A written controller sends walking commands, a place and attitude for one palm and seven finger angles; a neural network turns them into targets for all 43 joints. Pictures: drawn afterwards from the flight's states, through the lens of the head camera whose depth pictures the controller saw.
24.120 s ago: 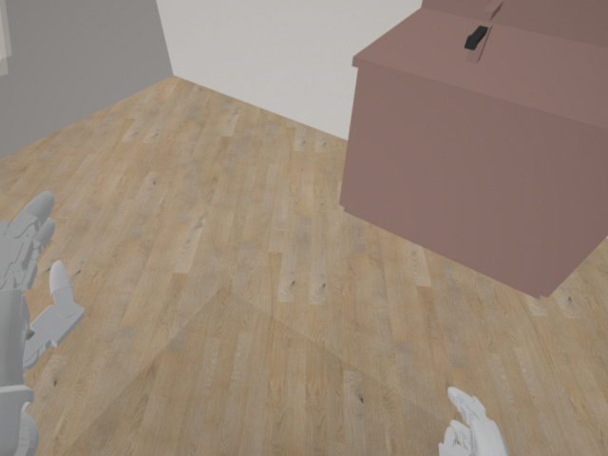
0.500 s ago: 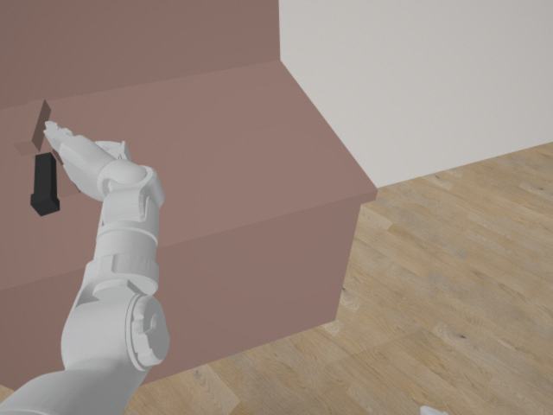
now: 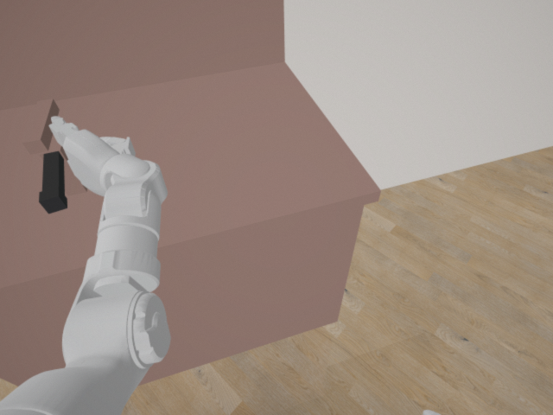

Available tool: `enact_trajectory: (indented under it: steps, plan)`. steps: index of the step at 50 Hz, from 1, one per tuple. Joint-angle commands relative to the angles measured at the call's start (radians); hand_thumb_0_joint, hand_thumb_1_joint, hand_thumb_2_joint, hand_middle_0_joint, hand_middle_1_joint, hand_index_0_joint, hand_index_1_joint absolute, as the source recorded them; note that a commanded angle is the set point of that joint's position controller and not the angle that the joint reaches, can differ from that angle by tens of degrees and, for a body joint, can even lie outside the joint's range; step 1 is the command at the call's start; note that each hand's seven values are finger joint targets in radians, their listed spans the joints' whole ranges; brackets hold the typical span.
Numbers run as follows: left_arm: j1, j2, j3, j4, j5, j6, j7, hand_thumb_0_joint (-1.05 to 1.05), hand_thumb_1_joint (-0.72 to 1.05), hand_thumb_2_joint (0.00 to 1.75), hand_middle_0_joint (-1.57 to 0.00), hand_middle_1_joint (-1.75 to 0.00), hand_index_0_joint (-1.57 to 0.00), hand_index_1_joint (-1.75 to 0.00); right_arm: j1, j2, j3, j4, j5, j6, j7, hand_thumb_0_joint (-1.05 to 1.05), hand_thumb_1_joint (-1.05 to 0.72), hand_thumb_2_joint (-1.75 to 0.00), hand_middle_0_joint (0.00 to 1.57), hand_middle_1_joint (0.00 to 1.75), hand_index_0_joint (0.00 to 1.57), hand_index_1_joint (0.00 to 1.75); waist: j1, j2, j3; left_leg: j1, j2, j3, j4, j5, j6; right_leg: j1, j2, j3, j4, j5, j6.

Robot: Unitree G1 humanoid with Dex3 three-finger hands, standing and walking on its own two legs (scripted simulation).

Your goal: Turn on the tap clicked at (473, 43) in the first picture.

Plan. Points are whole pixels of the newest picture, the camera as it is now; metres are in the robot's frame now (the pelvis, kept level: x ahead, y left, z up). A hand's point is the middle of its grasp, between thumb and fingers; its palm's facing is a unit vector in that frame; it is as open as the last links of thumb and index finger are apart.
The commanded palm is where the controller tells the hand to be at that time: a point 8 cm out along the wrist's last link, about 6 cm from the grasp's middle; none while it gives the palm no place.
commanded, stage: draw the hand back beside the body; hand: left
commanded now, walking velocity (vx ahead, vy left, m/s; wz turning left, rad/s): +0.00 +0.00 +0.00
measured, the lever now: (53, 200) +0.42 +0.37 +0.10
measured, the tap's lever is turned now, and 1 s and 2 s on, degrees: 8 8 8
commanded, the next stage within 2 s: step back with the hand held close in 1.54 s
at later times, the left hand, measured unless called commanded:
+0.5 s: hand (95, 202) +0.33 +0.23 +0.19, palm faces +0.36 -0.91 -0.21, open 7.7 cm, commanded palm +0.30 +0.26 +0.18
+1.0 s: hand (56, 261) +0.25 +0.24 +0.18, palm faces +0.33 -0.91 -0.26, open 7.5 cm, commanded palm +0.20 +0.28 +0.19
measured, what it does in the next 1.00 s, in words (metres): stands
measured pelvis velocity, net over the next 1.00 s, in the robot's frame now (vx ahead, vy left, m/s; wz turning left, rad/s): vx -0.01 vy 0.02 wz -0.04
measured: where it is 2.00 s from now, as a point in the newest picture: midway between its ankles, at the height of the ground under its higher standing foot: outside the picture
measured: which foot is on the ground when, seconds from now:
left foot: down 0.00-1.00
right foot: down 0.00-1.00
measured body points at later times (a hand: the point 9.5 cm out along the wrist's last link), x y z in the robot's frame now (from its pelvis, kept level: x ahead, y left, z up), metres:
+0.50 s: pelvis -0.01 +0.01 +0.01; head -0.03 -0.02 +0.46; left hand +0.31 +0.27 +0.20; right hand +0.14 -0.24 -0.09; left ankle +0.00 +0.12 -0.73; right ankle +0.02 -0.04 -0.73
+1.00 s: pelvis -0.01 +0.02 +0.02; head -0.04 +0.00 +0.47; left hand +0.23 +0.29 +0.20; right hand +0.17 -0.20 -0.08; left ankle +0.00 +0.12 -0.73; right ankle +0.02 -0.04 -0.73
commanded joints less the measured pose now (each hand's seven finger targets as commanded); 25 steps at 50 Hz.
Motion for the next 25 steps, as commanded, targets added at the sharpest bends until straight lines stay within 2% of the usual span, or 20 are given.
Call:
enact_trajectory:
  steps: [1, 3, 4, 5, 6, 8, 9, 10, 11, 13, 14, 15, 17, 18, 19, 22, 23, 24, 25]
  plan:
    - [-0.543, 0.204, -0.046, -0.224, 0.039, -0.060, 0.011, 0.00, 0.90, 0.90, -0.15, -0.15, -0.15, -0.15, -0.061, -0.114, -0.036, -0.112, -0.001, -0.047, -0.013, 0.00, -0.90, -0.90, 0.20, 0.30, 0.20, 0.30, -0.009, -0.049, -0.303, 0.020, 0.024, 0.026, -0.046, 0.160, 0.012, 0.224, -0.111, 0.093, -0.084, 0.204, 0.099]
    - [-0.535, 0.218, -0.032, -0.218, 0.044, -0.065, 0.017, 0.00, 0.90, 0.90, -0.15, -0.15, -0.15, -0.15, -0.054, -0.115, -0.038, -0.110, -0.005, -0.049, -0.012, 0.00, -0.90, -0.90, 0.20, 0.30, 0.20, 0.30, -0.004, -0.068, -0.323, 0.015, 0.025, 0.024, -0.044, 0.169, 0.011, 0.240, -0.111, 0.095, -0.076, 0.224, 0.100]
    - [-0.427, 0.210, -0.168, -0.301, 0.056, -0.075, -0.142, 0.00, 0.90, 0.90, -0.15, -0.15, -0.15, -0.15, -0.046, -0.144, -0.046, -0.125, 0.000, -0.025, -0.032, 0.00, -0.90, -0.90, 0.20, 0.30, 0.20, 0.30, -0.011, -0.063, -0.345, 0.064, 0.016, 0.035, -0.042, 0.225, 0.020, 0.291, -0.099, 0.107, -0.044, 0.332, 0.087]
    - [-0.380, 0.276, -0.102, -0.341, 0.031, -0.086, -0.215, 0.00, 0.90, 0.90, -0.15, -0.16, -0.15, -0.16, -0.028, -0.143, -0.048, -0.155, 0.015, -0.023, -0.043, 0.00, -0.90, -0.90, 0.20, 0.30, 0.20, 0.30, 0.008, -0.050, -0.395, 0.095, 0.020, 0.044, -0.047, 0.262, 0.027, 0.342, -0.108, 0.116, -0.047, 0.421, 0.094]
    - [-0.330, 0.283, -0.115, -0.410, 0.005, -0.097, -0.285, 0.00, 0.90, 0.90, -0.15, -0.16, -0.15, -0.16, -0.034, -0.134, -0.039, -0.175, 0.027, -0.014, -0.055, 0.00, -0.90, -0.90, 0.20, 0.30, 0.20, 0.30, 0.024, -0.047, -0.409, 0.107, 0.020, 0.041, -0.061, 0.275, 0.030, 0.387, -0.108, 0.125, -0.050, 0.464, 0.096]
    - [-0.164, 0.259, -0.132, -0.452, -0.063, -0.122, -0.421, 0.00, 0.90, 0.90, -0.16, -0.16, -0.16, -0.16, -0.040, -0.121, -0.021, -0.199, 0.046, -0.008, -0.069, 0.00, -0.90, -0.90, 0.20, 0.30, 0.20, 0.30, 0.038, -0.097, -0.329, 0.107, 0.029, 0.039, -0.087, 0.260, 0.033, 0.419, -0.108, 0.132, -0.073, 0.507, 0.107]
    - [-0.059, 0.299, -0.099, -0.458, -0.095, -0.136, -0.490, 0.00, 0.90, 0.90, -0.16, -0.17, -0.16, -0.17, -0.044, -0.125, -0.017, -0.209, 0.057, -0.002, -0.074, 0.00, -0.90, -0.90, 0.20, 0.30, 0.20, 0.30, 0.058, -0.107, -0.296, 0.106, 0.032, 0.033, -0.103, 0.250, 0.033, 0.434, -0.104, 0.131, -0.080, 0.499, 0.103]
    - [0.036, 0.310, -0.081, -0.481, -0.130, -0.143, -0.546, 0.00, 0.90, 0.90, -0.16, -0.17, -0.16, -0.17, -0.051, -0.118, -0.009, -0.225, 0.068, 0.001, -0.079, 0.00, -0.90, -0.90, 0.20, 0.30, 0.20, 0.30, 0.074, -0.117, -0.264, 0.110, 0.037, 0.039, -0.117, 0.239, 0.034, 0.448, -0.107, 0.139, -0.091, 0.502, 0.107]
    - [0.074, 0.331, -0.048, -0.532, -0.163, -0.138, -0.568, 0.00, 0.90, 0.90, -0.16, -0.17, -0.16, -0.17, -0.073, -0.111, -0.004, -0.243, 0.079, 0.002, -0.084, 0.00, -0.90, -0.90, 0.20, 0.30, 0.20, 0.30, 0.093, -0.117, -0.243, 0.112, 0.040, 0.041, -0.126, 0.213, 0.033, 0.453, -0.109, 0.147, -0.107, 0.469, 0.110]
    - [0.108, 0.336, -0.014, -0.649, -0.196, -0.112, -0.550, 0.00, 0.90, 0.90, -0.16, -0.18, -0.16, -0.18, -0.131, -0.096, 0.006, -0.266, 0.086, -0.006, -0.088, 0.00, -0.90, -0.90, 0.20, 0.30, 0.20, 0.30, 0.115, -0.068, -0.204, 0.121, 0.042, 0.046, -0.134, 0.167, 0.027, 0.431, -0.114, 0.159, -0.135, 0.363, 0.109]
    - [0.200, 0.531, -0.003, -0.619, -0.148, -0.196, -0.594, 0.00, 0.90, 0.90, -0.16, -0.18, -0.16, -0.18, -0.115, -0.131, 0.001, -0.251, 0.075, -0.020, -0.065, 0.00, -0.90, -0.90, 0.20, 0.30, 0.20, 0.30, 0.076, -0.053, -0.147, 0.123, 0.052, 0.052, -0.159, 0.128, 0.028, 0.443, -0.137, 0.175, -0.157, 0.360, 0.127]
    - [0.226, 0.523, 0.002, -0.597, -0.152, -0.241, -0.613, 0.00, 0.90, 0.90, -0.16, -0.19, -0.16, -0.19, -0.133, -0.120, 0.001, -0.259, 0.079, -0.027, -0.057, 0.00, -0.90, -0.90, 0.20, 0.30, 0.20, 0.30, 0.083, -0.050, -0.113, 0.104, 0.047, 0.053, -0.162, 0.117, 0.028, 0.450, -0.137, 0.181, -0.158, 0.338, 0.126]
    - [0.163, 0.448, -0.094, -0.702, -0.153, -0.320, -0.648, 0.00, 0.90, 0.90, -0.16, -0.19, -0.16, -0.19, -0.168, -0.114, 0.003, -0.282, 0.084, -0.050, -0.049, 0.00, -0.90, -0.90, 0.20, 0.30, 0.20, 0.30, 0.059, -0.005, -0.092, 0.162, 0.041, 0.064, -0.178, 0.100, 0.028, 0.401, -0.121, 0.180, -0.193, 0.249, 0.111]
    - [0.150, 0.436, -0.109, -0.728, -0.155, -0.348, -0.654, 0.00, 0.90, 0.90, -0.16, -0.19, -0.16, -0.19, -0.176, -0.115, 0.000, -0.289, 0.084, -0.063, -0.048, 0.00, -0.90, -0.90, 0.20, 0.30, 0.20, 0.30, 0.051, -0.021, -0.094, 0.186, 0.042, 0.067, -0.180, 0.092, 0.031, 0.382, -0.116, 0.181, -0.211, 0.214, 0.111]
    - [0.116, 0.410, -0.145, -0.777, -0.153, -0.373, -0.661, 0.00, 0.90, 0.90, -0.17, -0.20, -0.17, -0.20, -0.187, -0.115, -0.002, -0.292, 0.085, -0.076, -0.048, 0.00, -0.90, -0.90, 0.20, 0.30, 0.20, 0.30, 0.044, 0.040, -0.088, 0.226, 0.039, 0.074, -0.181, 0.090, 0.032, 0.346, -0.110, 0.179, -0.230, 0.181, 0.103]
    - [0.185, 0.359, -0.188, -0.755, -0.151, -0.411, -0.665, 0.00, 0.90, 0.90, -0.17, -0.21, -0.17, -0.21, -0.187, -0.114, -0.001, -0.291, 0.081, -0.098, -0.047, 0.00, -0.90, -0.90, 0.20, 0.30, 0.20, 0.30, 0.038, -0.023, -0.080, 0.250, 0.035, 0.062, -0.199, 0.075, 0.036, 0.335, -0.097, 0.166, -0.248, 0.119, 0.098]
    - [0.217, 0.351, -0.193, -0.736, -0.153, -0.416, -0.667, 0.00, 0.90, 0.90, -0.17, -0.21, -0.17, -0.21, -0.191, -0.114, 0.000, -0.290, 0.080, -0.101, -0.048, 0.00, -0.90, -0.90, 0.20, 0.30, 0.20, 0.30, 0.039, -0.068, -0.052, 0.245, 0.034, 0.059, -0.202, 0.061, 0.039, 0.322, -0.096, 0.165, -0.261, 0.089, 0.099]
    - [0.210, 0.333, -0.215, -0.728, -0.148, -0.424, -0.673, 0.00, 0.90, 0.90, -0.17, -0.21, -0.17, -0.21, -0.189, -0.115, -0.002, -0.282, 0.081, -0.104, -0.047, 0.00, -0.90, -0.90, 0.20, 0.30, 0.20, 0.30, 0.034, -0.025, -0.026, 0.263, 0.031, 0.062, -0.208, 0.051, 0.040, 0.291, -0.091, 0.155, -0.278, 0.051, 0.090]
    - [0.245, 0.327, -0.216, -0.702, -0.152, -0.427, -0.674, 0.00, 0.90, 0.90, -0.17, -0.22, -0.17, -0.22, -0.189, -0.111, 0.003, -0.278, 0.081, -0.101, -0.049, 0.00, -0.90, -0.90, 0.20, 0.30, 0.20, 0.30, 0.035, -0.030, -0.001, 0.265, 0.031, 0.059, -0.217, 0.029, 0.041, 0.279, -0.089, 0.153, -0.285, 0.016, 0.089]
